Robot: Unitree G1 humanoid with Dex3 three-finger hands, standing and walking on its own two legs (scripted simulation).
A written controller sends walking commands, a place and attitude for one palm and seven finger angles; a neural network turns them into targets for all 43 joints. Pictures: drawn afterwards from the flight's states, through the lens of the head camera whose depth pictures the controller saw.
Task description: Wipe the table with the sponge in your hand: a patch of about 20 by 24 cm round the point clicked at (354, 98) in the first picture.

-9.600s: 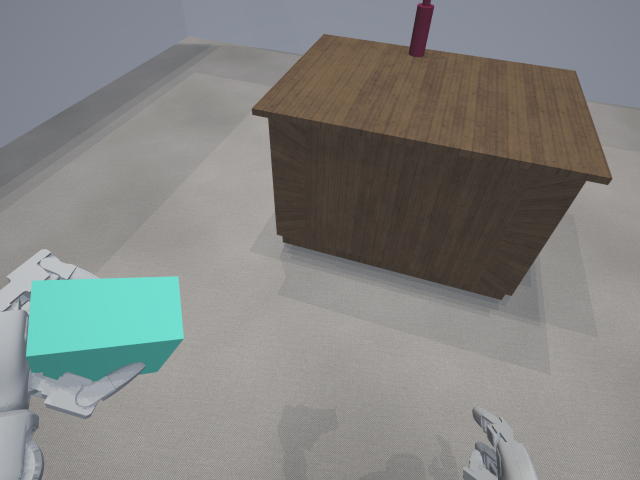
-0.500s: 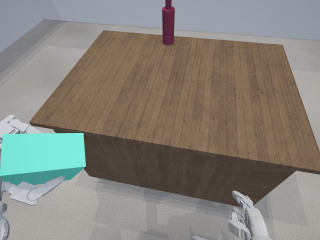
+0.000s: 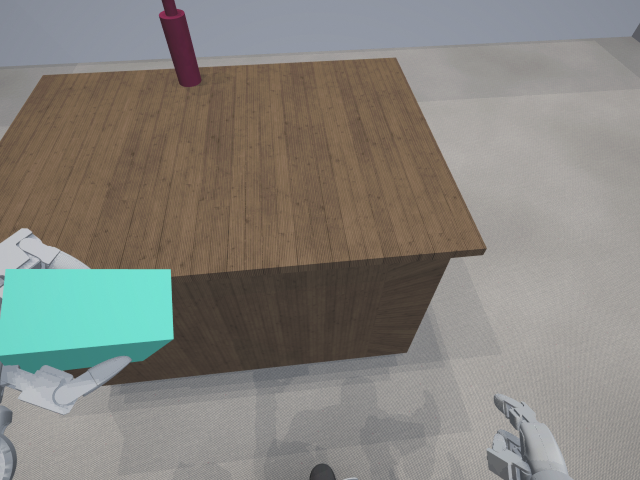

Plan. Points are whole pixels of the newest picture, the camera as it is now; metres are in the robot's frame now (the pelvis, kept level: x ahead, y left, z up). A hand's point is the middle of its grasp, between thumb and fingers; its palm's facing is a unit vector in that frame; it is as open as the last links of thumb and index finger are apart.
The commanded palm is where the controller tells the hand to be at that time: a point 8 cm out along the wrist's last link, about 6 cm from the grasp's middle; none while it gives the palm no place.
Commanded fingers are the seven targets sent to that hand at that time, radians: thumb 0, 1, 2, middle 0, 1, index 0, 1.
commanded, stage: turn to face it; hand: left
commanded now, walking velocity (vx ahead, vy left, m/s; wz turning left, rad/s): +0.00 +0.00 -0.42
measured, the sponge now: (111, 323) +0.23 +0.21 +0.15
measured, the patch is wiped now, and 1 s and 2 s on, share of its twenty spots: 0.00 0.00 0.00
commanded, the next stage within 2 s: take the last steps up to it in 0.34 s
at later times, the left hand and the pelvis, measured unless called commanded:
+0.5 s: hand (203, 334) +0.21 +0.11 +0.18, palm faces +0.13 -0.82 -0.56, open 10.2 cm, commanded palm +0.16 +0.17 +0.18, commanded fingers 0.00 0.10 1.30 -1.20 -1.60 -1.20 -1.60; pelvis -0.05 -0.07 +0.01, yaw -12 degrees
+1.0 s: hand (200, 354) +0.19 +0.11 +0.17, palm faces +0.23 -0.85 -0.47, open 10.2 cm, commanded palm +0.14 +0.17 +0.18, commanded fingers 0.00 0.10 1.30 -1.20 -1.60 -1.20 -1.60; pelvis -0.06 -0.08 +0.01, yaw -9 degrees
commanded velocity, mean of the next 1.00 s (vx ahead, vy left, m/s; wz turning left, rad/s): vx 0.10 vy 0.09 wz -0.10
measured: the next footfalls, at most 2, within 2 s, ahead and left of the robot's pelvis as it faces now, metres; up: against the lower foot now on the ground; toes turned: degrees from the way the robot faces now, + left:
right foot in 0.20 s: +0.03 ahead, -0.12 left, +0.00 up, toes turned -15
left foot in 0.62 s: -0.02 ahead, +0.06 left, +0.00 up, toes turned -9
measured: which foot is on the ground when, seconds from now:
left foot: down 0.00-0.20, up 0.22-0.60, down 0.62-0.82, up 0.84-1.00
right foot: down 0.00-0.00, up 0.02-0.18, down 0.20-1.00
